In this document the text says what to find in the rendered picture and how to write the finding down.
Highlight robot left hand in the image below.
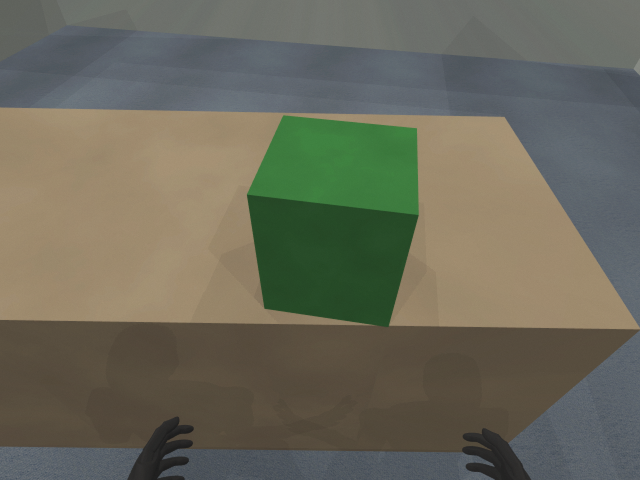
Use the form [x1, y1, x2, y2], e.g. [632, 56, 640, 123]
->
[127, 417, 194, 480]

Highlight robot right hand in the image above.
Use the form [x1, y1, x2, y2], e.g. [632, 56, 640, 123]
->
[462, 428, 531, 480]

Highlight carton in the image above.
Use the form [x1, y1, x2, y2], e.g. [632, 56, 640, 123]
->
[247, 115, 419, 327]

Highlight pedestal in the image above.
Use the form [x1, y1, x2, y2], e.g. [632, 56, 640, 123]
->
[0, 108, 640, 452]

